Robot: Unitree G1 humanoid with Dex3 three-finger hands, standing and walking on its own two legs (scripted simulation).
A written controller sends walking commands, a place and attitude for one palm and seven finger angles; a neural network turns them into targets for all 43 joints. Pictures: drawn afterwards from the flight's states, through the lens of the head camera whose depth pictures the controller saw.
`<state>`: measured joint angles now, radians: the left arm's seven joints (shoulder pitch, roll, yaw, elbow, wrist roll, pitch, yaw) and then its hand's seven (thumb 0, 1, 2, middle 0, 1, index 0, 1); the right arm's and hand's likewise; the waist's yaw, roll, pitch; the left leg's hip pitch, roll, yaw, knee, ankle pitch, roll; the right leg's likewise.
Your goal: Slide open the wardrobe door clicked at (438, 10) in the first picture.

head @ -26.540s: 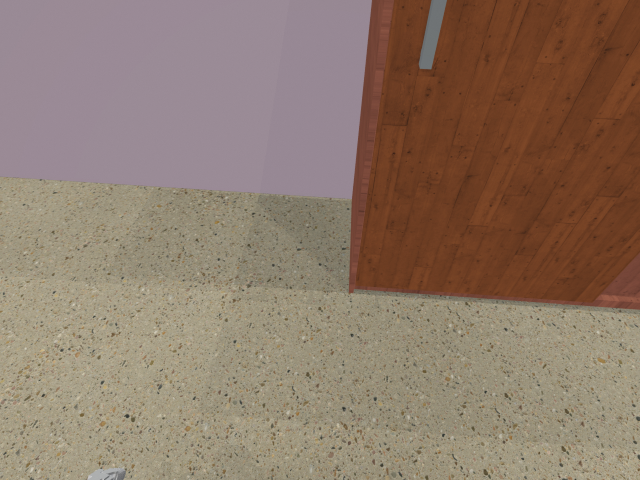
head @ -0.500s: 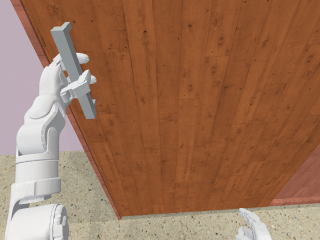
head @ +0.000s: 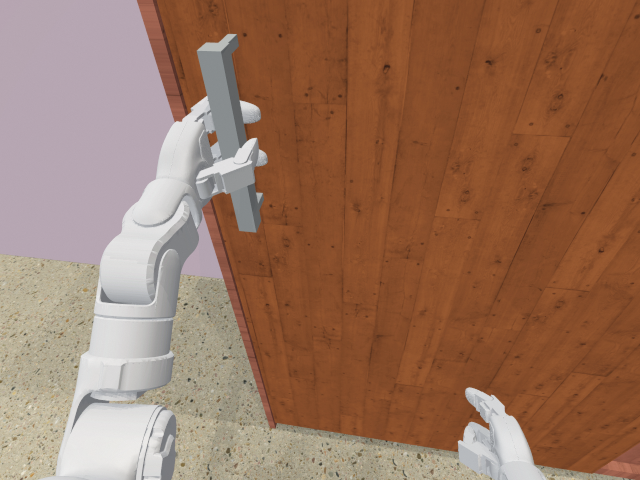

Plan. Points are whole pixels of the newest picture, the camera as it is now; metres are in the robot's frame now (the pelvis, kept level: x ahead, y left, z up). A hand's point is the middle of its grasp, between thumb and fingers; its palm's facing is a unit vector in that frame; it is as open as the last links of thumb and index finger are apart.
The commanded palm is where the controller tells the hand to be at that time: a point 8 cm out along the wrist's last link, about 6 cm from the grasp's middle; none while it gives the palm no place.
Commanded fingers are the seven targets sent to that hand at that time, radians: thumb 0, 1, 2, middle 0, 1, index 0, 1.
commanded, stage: step sideways, sliding the door along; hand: left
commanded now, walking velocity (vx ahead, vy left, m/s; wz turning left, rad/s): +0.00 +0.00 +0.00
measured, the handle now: (240, 142) +0.42 +0.15 +0.25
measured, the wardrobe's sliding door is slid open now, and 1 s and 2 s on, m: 0.00 0.05 0.31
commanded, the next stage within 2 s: none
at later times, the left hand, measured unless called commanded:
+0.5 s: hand (258, 168) +0.38 +0.13 +0.24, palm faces +0.27 -0.96 -0.10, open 6.3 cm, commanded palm +0.35 +0.11 +0.25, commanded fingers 0.00 0.90 0.90 -0.45 -1.40 -0.45 -1.40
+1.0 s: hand (298, 170) +0.39 +0.08 +0.23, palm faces +0.40 -0.91 -0.11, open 6.9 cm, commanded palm +0.35 +0.05 +0.23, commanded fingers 0.00 0.90 0.90 -0.45 -1.40 -0.45 -1.40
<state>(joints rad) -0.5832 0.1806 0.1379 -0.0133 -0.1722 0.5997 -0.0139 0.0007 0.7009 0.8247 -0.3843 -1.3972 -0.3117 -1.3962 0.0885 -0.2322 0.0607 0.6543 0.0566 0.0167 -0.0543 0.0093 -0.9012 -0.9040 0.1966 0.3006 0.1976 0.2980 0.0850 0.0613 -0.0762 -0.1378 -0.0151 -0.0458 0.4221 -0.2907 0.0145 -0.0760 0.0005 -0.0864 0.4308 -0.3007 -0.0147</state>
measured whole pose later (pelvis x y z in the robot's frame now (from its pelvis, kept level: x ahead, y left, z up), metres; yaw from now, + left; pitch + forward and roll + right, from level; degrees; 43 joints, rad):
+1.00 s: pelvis +0.05 -0.17 -0.01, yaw +4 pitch -4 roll -5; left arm -0.53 0.29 0.17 -0.16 -0.09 0.03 0.10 -0.09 0.66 0.83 -0.47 -1.40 -0.22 -1.14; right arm 0.04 -0.15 0.01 0.51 0.06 -0.09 0.03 0.01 -0.90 -0.90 0.20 0.30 0.20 0.30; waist 0.19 0.10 0.25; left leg -0.12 0.27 -0.06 0.53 -0.34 -0.15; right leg -0.34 -0.02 -0.09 0.66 -0.21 0.05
